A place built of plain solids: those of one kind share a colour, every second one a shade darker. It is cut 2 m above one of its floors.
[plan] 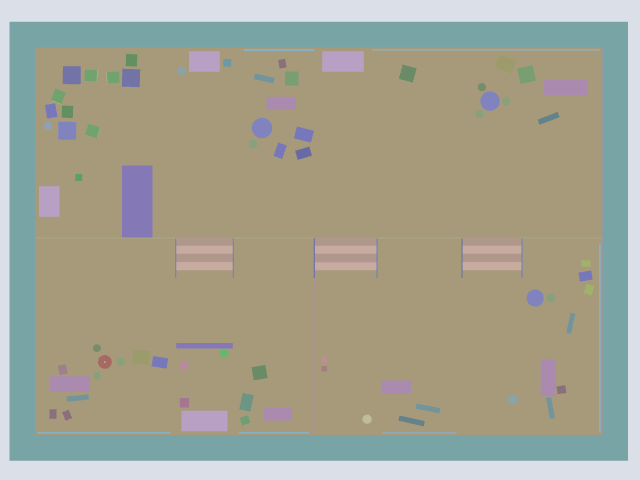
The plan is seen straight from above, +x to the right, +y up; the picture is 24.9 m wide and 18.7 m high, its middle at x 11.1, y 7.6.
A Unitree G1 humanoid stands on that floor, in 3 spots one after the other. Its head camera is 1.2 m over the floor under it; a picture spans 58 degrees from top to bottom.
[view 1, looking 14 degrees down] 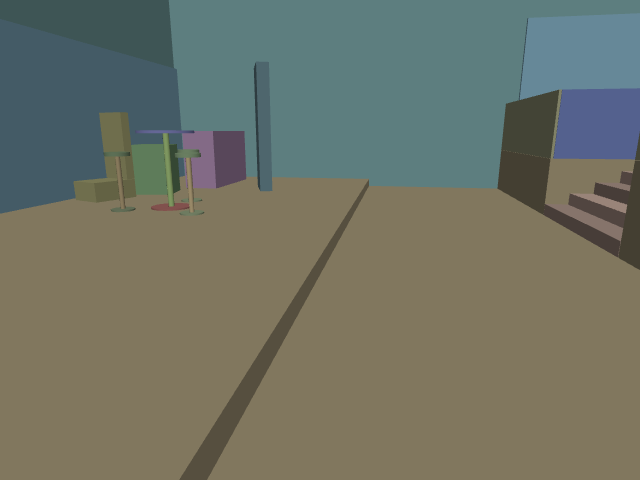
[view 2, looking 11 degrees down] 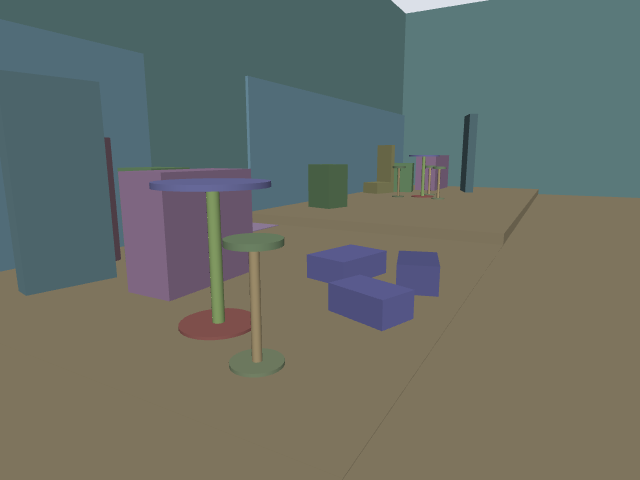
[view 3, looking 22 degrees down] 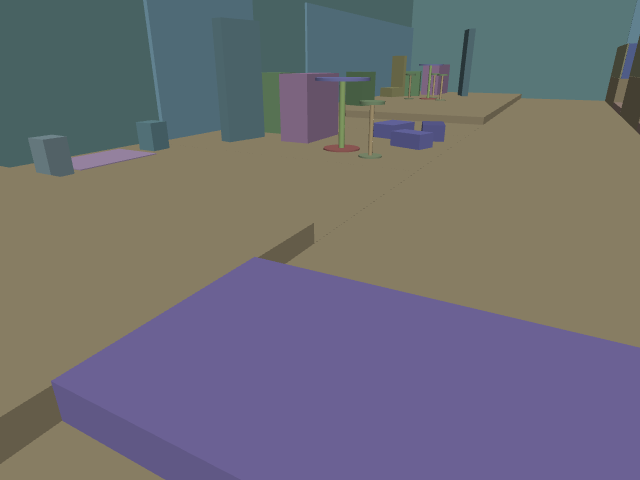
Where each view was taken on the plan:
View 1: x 12.10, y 9.88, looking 10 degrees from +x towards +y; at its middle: floor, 4.30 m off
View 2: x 6.60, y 9.88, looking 29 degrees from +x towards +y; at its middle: floor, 6.29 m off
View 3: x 2.75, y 9.10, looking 28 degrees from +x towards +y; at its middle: floor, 3.20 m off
